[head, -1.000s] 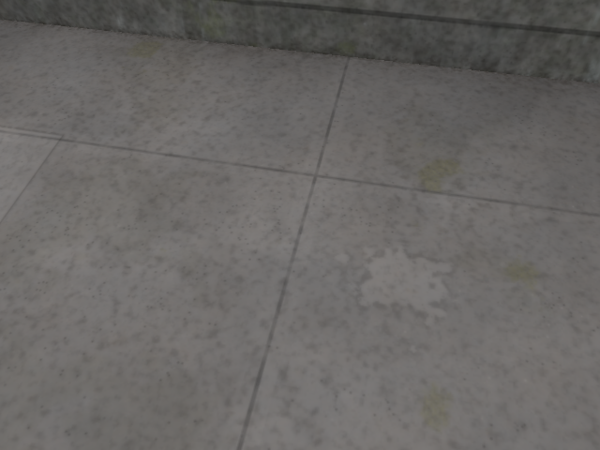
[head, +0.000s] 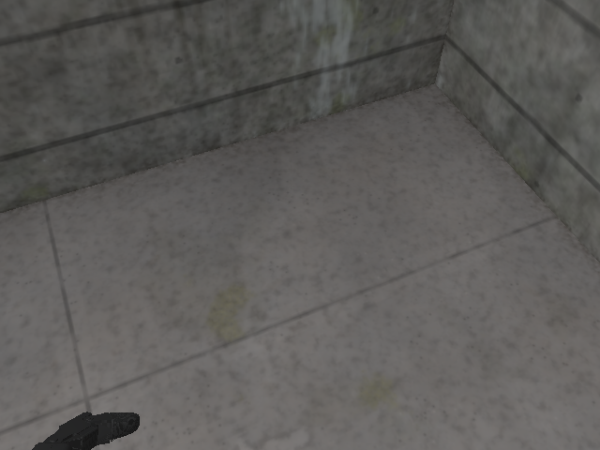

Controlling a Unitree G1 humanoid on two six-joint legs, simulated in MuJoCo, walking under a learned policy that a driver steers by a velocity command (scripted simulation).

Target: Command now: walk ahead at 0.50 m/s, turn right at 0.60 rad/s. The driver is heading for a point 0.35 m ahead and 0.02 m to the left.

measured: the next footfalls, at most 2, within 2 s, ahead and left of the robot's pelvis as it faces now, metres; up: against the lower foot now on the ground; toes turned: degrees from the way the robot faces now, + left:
right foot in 0.06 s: +0.20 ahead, -0.11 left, +0.00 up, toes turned -5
left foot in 0.50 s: +0.46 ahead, +0.06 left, +0.00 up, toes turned -12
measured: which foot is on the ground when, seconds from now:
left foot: down 0.00-0.08, up 0.10-0.48, down 0.50-1.00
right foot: up 0.00-0.04, down 0.06-0.54, up 0.56-0.76, down 0.78-1.00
